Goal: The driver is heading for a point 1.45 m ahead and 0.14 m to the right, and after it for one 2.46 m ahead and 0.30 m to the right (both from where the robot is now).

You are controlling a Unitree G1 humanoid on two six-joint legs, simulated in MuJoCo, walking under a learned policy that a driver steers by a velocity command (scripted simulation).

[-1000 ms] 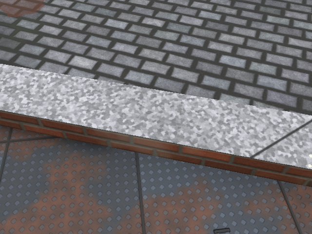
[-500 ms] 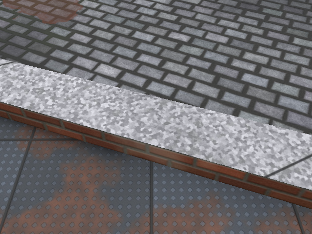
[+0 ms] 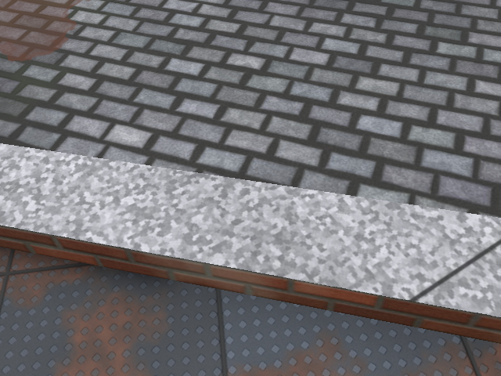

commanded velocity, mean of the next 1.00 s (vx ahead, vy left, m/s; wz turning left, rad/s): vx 0.49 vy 0.00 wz -0.30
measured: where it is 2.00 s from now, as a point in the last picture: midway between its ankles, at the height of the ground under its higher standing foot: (353, 217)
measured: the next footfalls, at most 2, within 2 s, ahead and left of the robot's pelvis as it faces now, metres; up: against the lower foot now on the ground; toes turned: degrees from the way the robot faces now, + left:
left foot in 0.16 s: +0.27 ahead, +0.13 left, +0.00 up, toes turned -6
right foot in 0.68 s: +0.45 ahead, -0.14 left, +0.00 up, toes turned -25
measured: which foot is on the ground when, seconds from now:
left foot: up 0.00-0.14, down 0.16-0.68, up 0.70-1.00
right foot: down 0.00-0.18, up 0.20-0.66, down 0.68-1.00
